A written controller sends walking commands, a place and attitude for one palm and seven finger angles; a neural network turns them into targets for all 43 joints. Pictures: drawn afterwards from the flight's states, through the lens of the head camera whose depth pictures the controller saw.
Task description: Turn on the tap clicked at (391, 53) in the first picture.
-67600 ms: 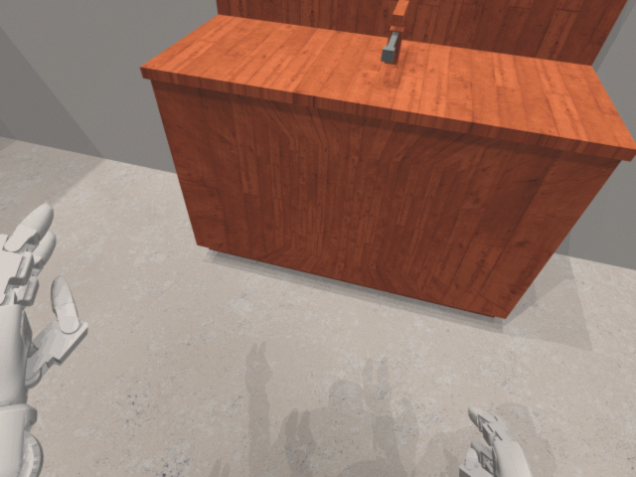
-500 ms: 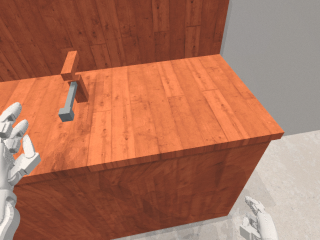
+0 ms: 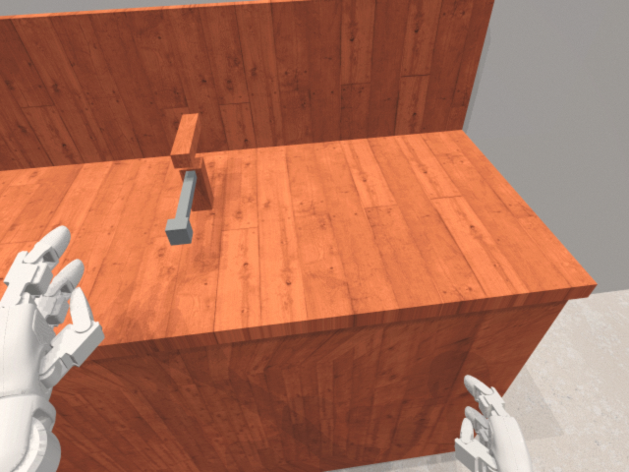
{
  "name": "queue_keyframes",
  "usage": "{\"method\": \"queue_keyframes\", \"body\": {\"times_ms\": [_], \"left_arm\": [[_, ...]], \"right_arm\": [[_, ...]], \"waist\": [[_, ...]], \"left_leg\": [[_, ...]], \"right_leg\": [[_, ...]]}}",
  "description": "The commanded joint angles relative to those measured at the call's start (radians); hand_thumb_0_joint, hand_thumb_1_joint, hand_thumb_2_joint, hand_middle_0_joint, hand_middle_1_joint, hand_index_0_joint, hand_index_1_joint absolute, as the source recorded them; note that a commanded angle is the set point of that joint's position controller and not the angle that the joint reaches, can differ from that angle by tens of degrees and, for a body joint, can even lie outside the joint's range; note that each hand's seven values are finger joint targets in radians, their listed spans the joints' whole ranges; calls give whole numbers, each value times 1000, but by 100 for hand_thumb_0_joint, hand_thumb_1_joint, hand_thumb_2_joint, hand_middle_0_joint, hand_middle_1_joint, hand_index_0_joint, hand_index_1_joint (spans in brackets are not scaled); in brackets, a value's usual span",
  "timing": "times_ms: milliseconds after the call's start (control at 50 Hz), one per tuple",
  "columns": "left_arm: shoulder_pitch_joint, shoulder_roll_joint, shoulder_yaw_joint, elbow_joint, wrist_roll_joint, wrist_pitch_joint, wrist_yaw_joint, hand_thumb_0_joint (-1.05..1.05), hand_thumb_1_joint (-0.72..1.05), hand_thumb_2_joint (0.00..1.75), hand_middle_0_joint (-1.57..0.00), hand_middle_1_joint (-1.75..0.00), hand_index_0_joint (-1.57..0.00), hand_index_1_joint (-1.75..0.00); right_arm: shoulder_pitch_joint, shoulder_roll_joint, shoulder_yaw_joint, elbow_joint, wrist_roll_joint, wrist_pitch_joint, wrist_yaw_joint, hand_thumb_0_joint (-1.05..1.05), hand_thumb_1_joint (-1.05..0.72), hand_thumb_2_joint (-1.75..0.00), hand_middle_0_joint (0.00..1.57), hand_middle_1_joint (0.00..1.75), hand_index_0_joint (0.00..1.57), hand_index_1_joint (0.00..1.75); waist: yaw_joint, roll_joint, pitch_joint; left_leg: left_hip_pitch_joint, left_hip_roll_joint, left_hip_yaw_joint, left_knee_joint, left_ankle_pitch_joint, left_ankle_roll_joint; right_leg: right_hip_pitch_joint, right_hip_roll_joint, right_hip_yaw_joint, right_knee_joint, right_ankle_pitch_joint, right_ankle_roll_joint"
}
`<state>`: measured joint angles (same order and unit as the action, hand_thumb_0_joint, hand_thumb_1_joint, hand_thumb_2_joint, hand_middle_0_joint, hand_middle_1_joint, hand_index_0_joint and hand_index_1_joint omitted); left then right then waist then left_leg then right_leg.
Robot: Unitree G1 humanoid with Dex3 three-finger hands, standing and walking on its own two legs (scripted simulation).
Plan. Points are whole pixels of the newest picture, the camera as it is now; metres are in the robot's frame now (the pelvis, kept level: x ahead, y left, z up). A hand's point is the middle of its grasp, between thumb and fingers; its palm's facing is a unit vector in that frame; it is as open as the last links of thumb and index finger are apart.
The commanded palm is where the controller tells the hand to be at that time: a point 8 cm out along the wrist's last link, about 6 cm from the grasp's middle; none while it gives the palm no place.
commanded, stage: turn the palm inward beside the body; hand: left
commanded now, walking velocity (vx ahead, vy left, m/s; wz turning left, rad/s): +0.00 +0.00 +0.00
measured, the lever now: (179, 231) +0.38 +0.25 +0.13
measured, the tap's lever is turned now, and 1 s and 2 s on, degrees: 0 0 0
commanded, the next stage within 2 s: reach beside the lever's end, fingers flat in 0.90 s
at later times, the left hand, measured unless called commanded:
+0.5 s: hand (104, 337) +0.18 +0.23 +0.17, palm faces +0.44 -0.89 -0.14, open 7.4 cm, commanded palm +0.13 +0.27 +0.18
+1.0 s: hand (134, 347) +0.18 +0.20 +0.17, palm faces +0.45 -0.88 -0.15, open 7.4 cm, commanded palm +0.12 +0.24 +0.18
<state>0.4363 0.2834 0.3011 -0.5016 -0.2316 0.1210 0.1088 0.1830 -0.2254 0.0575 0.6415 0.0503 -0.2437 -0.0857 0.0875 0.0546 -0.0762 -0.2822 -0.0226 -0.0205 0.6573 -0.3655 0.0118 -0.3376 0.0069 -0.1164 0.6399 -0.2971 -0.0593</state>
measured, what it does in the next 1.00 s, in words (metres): stands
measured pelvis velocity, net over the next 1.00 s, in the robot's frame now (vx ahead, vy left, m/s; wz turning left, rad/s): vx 0.00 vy -0.03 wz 0.02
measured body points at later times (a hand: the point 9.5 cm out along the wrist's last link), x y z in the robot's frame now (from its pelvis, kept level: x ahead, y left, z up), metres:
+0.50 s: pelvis +0.00 +0.00 +0.00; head -0.03 -0.03 +0.45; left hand +0.15 +0.28 +0.18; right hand +0.22 -0.20 -0.06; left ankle -0.01 +0.11 -0.72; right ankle +0.03 -0.08 -0.72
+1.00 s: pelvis +0.00 -0.03 +0.00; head -0.04 -0.07 +0.45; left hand +0.15 +0.24 +0.18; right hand +0.22 -0.24 -0.07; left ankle -0.01 +0.11 -0.72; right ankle +0.03 -0.08 -0.72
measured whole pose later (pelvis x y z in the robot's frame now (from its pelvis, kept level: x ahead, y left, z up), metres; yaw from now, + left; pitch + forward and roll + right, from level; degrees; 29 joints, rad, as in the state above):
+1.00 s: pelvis +0.00 -0.03 +0.00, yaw +1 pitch -2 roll +0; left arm 0.48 0.25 0.26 -0.60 -0.28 0.26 0.15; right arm 0.17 -0.26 0.04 0.67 0.07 -0.26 -0.10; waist 0.09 0.09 -0.06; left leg -0.26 0.01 -0.06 0.66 -0.36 -0.02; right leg -0.30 0.04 -0.16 0.61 -0.30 -0.09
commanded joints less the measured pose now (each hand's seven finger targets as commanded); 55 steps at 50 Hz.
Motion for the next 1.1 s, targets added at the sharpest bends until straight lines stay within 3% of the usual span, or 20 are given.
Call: {"method": "queue_keyframes", "body": {"times_ms": [0,40,100,120,180,200,260,340,380,440,480,520,540,600,720,820,900,960,980,1080], "left_arm": [[-135,136,49,-238,11,-34,1,0,90,90,-20,-30,-20,-30],[-135,139,40,-258,13,-24,0,0,90,90,-20,-30,-20,-30],[-146,147,41,-301,28,-8,18,0,90,90,-20,-30,-20,-30],[-117,144,46,-292,23,-3,22,0,90,90,-20,-30,-20,-30],[-99,155,70,-306,19,8,29,0,90,90,-20,-30,-20,-30],[-96,128,44,-318,18,11,27,0,90,90,-20,-30,-20,-30],[-59,124,55,-313,-6,25,19,0,90,90,-20,-30,-20,-30],[-64,112,48,-313,-13,46,15,0,90,90,-20,-30,-20,-30],[-77,129,64,-320,-16,52,18,0,90,90,-20,-30,-20,-30],[-69,114,55,-316,-31,58,13,0,90,90,-20,-30,-20,-30],[-75,132,80,-322,-33,60,17,0,90,90,-20,-30,-20,-30],[-64,116,60,-313,-33,60,14,0,90,90,-20,-30,-20,-30],[-68,120,64,-318,-36,58,16,0,90,90,-20,-30,-20,-30],[-79,114,51,-317,-27,59,19,0,90,90,-20,-30,-20,-30],[-73,127,65,-299,-37,67,30,0,90,90,-20,-30,-20,-30],[-72,128,55,-307,-35,72,43,0,90,90,-20,-30,-20,-30],[-87,139,57,-320,-32,67,50,0,90,90,-20,-30,-20,-30],[-69,141,67,-304,-43,68,50,0,90,90,-20,-30,-20,-30],[-67,145,79,-305,-42,66,53,0,90,90,-20,-30,-20,-30],[-83,154,99,-270,-41,56,48,0,90,90,-20,-30,-20,-30]], "right_arm": [[-153,-117,-34,-165,8,-66,-16,0,-90,-90,20,30,20,30],[-159,-121,-32,-168,6,-69,-19,0,-90,-90,20,30,20,30],[-173,-111,-25,-171,5,-71,-20,0,-90,-90,20,30,20,30],[-170,-111,-25,-172,3,-71,-20,0,-90,-90,20,30,20,30],[-188,-110,-21,-167,6,-69,-20,0,-90,-90,20,30,20,30],[-175,-109,-24,-170,4,-67,-18,0,-90,-90,20,30,20,30],[-164,-118,-29,-166,0,-69,-19,0,-90,-90,20,30,20,30],[-159,-119,-28,-164,4,-68,-19,0,-90,-90,20,30,20,30],[-172,-116,-25,-159,9,-70,-22,0,-90,-90,20,30,20,30],[-157,-121,-33,-161,8,-74,-25,0,-90,-90,20,30,20,30],[-174,-118,-31,-157,12,-77,-25,0,-90,-90,20,30,20,30],[-159,-116,-33,-158,13,-79,-22,0,-90,-90,20,30,20,30],[-158,-119,-33,-158,11,-80,-23,0,-90,-90,20,30,20,30],[-164,-114,-33,-155,18,-78,-21,0,-90,-90,20,30,20,30],[-177,-118,-37,-159,18,-81,-21,0,-90,-90,20,30,20,30],[-194,-115,-39,-159,21,-82,-18,0,-90,-90,20,30,20,30],[-196,-114,-43,-157,21,-81,-17,0,-90,-90,20,30,20,30],[-206,-118,-47,-152,19,-80,-18,0,-90,-90,20,30,20,30],[-216,-114,-45,-145,21,-80,-16,0,-90,-90,20,30,20,30],[-191,-119,-49,-137,22,-73,-20,0,-90,-90,20,30,20,30]], "waist": [[-13,-8,-2],[-10,-8,-12],[0,44,-12],[1,10,-8],[11,19,-13],[5,25,-29],[6,-6,-49],[4,17,-37],[7,17,-37],[1,-37,-55],[8,-16,-51],[5,1,-36],[4,-25,-46],[2,14,-21],[3,-45,-6],[3,-7,7],[1,-49,4],[-1,-94,0],[2,-63,7],[-1,-47,-28]], "left_leg": [[-30,40,-49,-144,131,12],[-27,40,-56,-150,113,13],[-30,34,-60,-168,63,4],[-33,36,-65,-169,70,4],[-27,35,-65,-168,87,-4],[-20,36,-60,-165,119,-7],[-2,39,-57,-147,225,-12],[6,39,-56,-145,264,-19],[8,35,-56,-145,242,-17],[10,34,-50,-138,252,-5],[11,30,-49,-138,248,-6],[3,32,-43,-137,238,-2],[1,30,-45,-135,236,2],[-6,28,-37,-136,185,7],[-38,29,-35,-115,128,20],[-58,33,-31,-84,94,13],[-76,34,-30,-58,73,11],[-97,44,-41,-28,69,2],[-88,41,-39,-29,72,3],[-65,32,-31,-49,141,11]], "right_leg": [[31,-41,51,-132,17,42],[36,-41,48,-131,2,43],[39,-42,48,-126,-30,39],[43,-40,43,-127,-26,40],[52,-36,41,-123,-13,39],[58,-36,38,-121,10,36],[78,-36,32,-117,92,37],[80,-36,30,-118,125,35],[82,-35,35,-125,110,37],[96,-38,37,-136,130,42],[101,-39,43,-140,127,41],[95,-43,48,-147,122,41],[104,-44,50,-149,125,43],[87,-46,61,-167,69,43],[103,-61,105,-207,-15,53],[102,-93,166,-240,-101,55],[99,-113,207,-266,-162,69],[116,-148,257,-276,-138,88],[109,-144,251,-279,-147,82],[114,-114,191,-226,-5,77]]}}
